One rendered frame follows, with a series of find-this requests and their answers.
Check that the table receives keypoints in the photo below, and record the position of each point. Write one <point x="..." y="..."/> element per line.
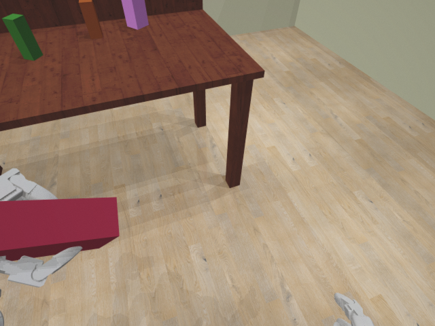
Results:
<point x="182" y="50"/>

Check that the left robot hand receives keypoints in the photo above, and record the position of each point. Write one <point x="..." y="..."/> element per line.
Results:
<point x="28" y="270"/>

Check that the right robot hand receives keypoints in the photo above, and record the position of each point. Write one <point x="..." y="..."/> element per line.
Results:
<point x="353" y="311"/>

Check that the sponge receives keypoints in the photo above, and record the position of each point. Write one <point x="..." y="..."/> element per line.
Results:
<point x="38" y="228"/>

